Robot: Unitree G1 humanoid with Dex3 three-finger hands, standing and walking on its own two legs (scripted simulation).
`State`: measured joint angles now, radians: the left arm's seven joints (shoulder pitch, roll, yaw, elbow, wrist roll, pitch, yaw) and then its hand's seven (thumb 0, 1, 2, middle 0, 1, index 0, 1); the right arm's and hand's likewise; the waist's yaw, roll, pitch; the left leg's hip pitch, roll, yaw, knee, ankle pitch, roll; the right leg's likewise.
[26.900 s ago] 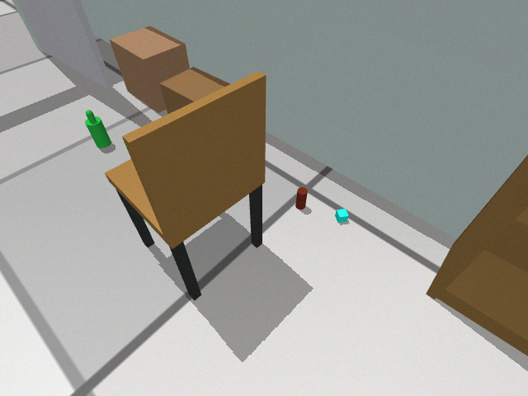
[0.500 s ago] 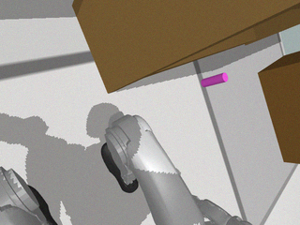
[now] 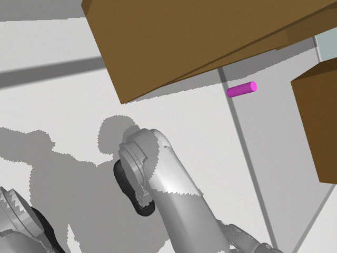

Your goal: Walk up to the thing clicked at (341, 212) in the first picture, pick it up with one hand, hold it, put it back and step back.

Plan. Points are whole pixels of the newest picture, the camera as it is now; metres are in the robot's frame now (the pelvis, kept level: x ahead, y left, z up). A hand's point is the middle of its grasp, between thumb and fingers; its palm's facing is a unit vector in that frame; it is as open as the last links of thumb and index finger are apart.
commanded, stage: settle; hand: left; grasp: from above
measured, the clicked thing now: out of the picture +0.44 +0.37 -0.31
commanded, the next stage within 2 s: lift in 0.74 s
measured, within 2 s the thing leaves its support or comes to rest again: leaves its support in 0.26 s
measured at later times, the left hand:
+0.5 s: hand out of the picture +0.44 +0.38 -0.21, palm faces -0.20 -0.35 -0.92, open 5.8 cm
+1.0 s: hand out of the picture +0.44 +0.37 -0.16, palm faces -0.18 -0.39 -0.90, open 5.8 cm
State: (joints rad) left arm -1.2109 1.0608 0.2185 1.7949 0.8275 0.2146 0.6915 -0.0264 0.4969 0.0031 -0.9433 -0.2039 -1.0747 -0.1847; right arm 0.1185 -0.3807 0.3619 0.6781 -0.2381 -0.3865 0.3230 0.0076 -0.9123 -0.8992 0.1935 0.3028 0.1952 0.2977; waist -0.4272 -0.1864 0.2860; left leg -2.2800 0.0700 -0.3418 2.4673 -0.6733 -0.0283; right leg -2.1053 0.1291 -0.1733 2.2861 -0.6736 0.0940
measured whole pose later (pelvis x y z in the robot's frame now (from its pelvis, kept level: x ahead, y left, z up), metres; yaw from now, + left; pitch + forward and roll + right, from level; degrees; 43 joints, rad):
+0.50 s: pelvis +0.01 +0.00 +0.00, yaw +1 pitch +29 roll -15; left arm -1.15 0.93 0.20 1.64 0.82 0.30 0.59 -0.05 0.48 0.00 -1.00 -0.15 -1.19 -0.15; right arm 0.18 -0.34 0.27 0.72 -0.19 -0.34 0.33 0.01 -0.92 -0.90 0.19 0.30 0.20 0.30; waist -0.36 -0.09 0.14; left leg -2.32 0.07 -0.30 2.44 -0.67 -0.03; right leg -2.15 0.11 -0.15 2.29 -0.68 0.08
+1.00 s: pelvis +0.01 -0.01 +0.00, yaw +5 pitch +32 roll -9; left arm -1.12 0.77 0.22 1.52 0.81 0.35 0.45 -0.04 0.49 0.01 -0.97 -0.18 -1.18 -0.18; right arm 0.21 -0.33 0.15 0.80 -0.15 -0.29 0.27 0.01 -0.92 -0.90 0.19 0.30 0.20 0.30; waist -0.29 -0.01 0.02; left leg -2.33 0.07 -0.22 2.39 -0.65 -0.04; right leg -2.22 0.09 -0.08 2.32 -0.69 0.07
